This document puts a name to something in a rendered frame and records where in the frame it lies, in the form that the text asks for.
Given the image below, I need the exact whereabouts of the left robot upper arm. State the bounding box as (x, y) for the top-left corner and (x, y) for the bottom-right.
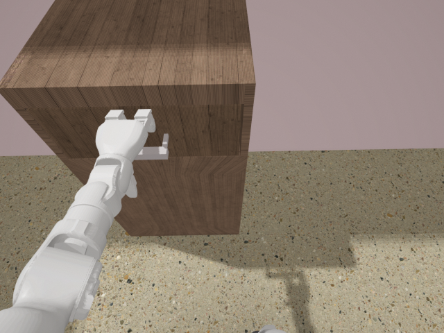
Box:
(0, 246), (103, 333)

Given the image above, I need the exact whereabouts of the handle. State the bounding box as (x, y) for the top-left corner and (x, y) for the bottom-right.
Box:
(134, 134), (169, 160)

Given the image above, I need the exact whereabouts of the left robot forearm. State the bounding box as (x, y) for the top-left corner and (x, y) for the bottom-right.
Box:
(12, 154), (133, 305)

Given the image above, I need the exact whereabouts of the cabinet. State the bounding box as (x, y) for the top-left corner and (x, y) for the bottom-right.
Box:
(0, 0), (256, 237)

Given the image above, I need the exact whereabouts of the robot left hand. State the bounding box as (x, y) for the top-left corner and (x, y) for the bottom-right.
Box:
(96, 109), (155, 198)

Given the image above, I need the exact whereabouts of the drawer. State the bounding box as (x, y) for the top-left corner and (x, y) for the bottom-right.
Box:
(27, 104), (241, 159)

